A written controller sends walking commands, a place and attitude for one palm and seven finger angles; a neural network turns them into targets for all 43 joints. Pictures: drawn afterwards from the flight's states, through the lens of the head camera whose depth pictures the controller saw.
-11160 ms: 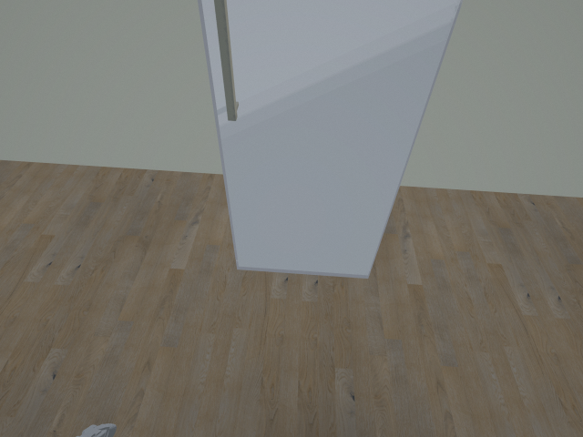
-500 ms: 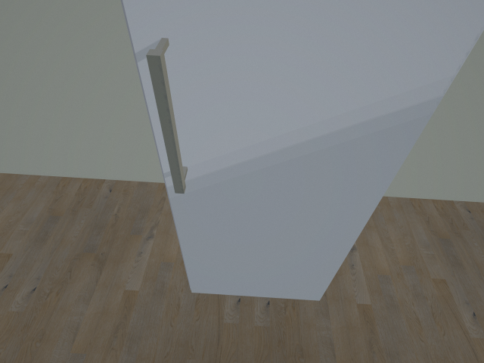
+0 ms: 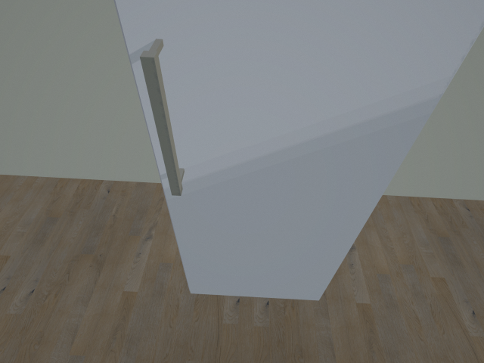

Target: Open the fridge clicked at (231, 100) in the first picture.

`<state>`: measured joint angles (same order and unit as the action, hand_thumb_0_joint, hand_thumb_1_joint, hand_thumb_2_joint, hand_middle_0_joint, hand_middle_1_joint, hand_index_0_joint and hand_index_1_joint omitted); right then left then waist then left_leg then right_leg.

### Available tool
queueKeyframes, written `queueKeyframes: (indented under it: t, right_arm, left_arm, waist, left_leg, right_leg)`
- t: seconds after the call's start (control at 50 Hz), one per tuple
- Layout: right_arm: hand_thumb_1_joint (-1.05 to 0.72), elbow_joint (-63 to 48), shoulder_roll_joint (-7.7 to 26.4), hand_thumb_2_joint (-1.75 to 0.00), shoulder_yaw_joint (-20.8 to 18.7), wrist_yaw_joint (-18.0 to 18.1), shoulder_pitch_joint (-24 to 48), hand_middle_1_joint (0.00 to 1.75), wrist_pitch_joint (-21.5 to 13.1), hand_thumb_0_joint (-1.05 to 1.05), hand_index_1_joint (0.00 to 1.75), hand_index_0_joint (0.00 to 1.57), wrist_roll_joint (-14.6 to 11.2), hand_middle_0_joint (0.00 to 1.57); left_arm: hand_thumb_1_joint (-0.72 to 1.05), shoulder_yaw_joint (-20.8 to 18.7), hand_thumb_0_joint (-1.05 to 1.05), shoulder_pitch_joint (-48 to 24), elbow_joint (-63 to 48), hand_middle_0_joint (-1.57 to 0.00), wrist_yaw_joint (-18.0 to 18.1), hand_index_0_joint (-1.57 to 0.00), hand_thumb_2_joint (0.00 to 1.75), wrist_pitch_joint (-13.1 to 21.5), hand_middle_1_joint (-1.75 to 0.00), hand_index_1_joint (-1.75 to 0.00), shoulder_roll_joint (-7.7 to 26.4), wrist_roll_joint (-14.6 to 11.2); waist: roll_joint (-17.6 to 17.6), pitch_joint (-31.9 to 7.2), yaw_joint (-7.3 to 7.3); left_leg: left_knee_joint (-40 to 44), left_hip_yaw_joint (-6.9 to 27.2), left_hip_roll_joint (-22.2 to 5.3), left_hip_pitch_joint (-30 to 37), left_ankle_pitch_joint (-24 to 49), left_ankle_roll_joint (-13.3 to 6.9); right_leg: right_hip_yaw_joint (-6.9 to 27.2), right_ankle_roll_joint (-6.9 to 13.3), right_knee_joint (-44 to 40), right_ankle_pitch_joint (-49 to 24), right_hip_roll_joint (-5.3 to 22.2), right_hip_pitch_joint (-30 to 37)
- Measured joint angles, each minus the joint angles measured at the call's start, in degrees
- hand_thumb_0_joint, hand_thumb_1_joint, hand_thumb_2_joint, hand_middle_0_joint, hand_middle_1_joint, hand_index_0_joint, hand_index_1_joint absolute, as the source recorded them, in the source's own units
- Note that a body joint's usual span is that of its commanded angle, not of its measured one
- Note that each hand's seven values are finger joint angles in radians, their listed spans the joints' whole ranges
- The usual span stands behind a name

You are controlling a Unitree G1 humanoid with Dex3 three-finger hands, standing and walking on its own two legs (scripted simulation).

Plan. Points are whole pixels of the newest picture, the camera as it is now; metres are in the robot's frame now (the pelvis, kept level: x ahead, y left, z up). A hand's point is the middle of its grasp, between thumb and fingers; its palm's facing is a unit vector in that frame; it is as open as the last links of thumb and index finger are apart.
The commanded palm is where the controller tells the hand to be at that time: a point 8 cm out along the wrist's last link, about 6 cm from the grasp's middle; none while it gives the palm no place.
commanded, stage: look again from close up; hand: left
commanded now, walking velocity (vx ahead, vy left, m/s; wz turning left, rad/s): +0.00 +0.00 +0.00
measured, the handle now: (168, 129) +0.46 +0.16 +0.15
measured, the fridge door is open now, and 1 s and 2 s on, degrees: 0 0 0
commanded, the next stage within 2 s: raise the hand to about handle height in 0.68 s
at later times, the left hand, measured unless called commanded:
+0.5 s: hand out of the picture +0.04 +0.23 -0.17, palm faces -0.02 -0.95 -0.30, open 7.4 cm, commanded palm none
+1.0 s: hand (105, 307) +0.20 +0.23 +0.00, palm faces +0.26 -0.96 -0.13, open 7.7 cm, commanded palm +0.11 +0.27 -0.04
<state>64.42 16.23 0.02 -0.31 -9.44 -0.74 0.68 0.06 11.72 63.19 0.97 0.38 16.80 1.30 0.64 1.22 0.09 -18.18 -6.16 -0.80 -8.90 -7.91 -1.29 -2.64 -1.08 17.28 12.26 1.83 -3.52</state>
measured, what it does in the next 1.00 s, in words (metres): stands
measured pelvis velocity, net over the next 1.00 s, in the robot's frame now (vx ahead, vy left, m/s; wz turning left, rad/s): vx -0.02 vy -0.01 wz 0.04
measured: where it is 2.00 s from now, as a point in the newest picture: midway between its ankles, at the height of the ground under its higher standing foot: outside the picture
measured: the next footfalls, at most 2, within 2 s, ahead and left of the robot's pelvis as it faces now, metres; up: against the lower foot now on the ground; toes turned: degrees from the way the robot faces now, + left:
none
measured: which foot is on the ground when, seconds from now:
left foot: down 0.00-1.00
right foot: down 0.00-1.00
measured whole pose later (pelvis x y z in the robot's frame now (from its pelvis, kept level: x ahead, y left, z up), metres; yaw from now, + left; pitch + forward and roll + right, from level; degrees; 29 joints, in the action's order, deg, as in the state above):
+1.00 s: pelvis -0.02 -0.01 -0.02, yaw +2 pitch +1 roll +0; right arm 43.6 13.4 -1.1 2.4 -13.3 -11.7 -1.4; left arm -13.2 16.5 15.3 -5.1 18.0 14.6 -11.4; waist -0.6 -1.9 1.0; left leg -32.6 -3.8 -1.3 -21.2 -12.9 -0.6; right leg -4.7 0.2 34.2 19.7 2.3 -16.0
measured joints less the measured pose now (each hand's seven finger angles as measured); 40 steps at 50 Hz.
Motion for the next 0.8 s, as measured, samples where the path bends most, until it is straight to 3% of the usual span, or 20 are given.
queueKeyframes:
  t: [0.8]
  right_arm:
    - [-0.91, -0.69, 0.53, -0.89, 0.07, 0.12, 0.37, 0.30, -0.14, 0.00, 0.30, 0.20, -0.01, 0.20]
  left_arm:
    - [0.90, -0.17, 0.00, -0.28, -0.14, -0.21, 0.59, -0.20, 0.90, 0.35, -0.30, -0.30, 0.21, 0.13]
  waist:
    - [-0.16, -0.20, -0.12]
  left_leg:
    - [-0.74, 0.14, -0.50, -0.37, -0.57, 0.40]
  right_leg:
    - [-0.07, 0.25, -0.22, 0.19, -0.45, 0.08]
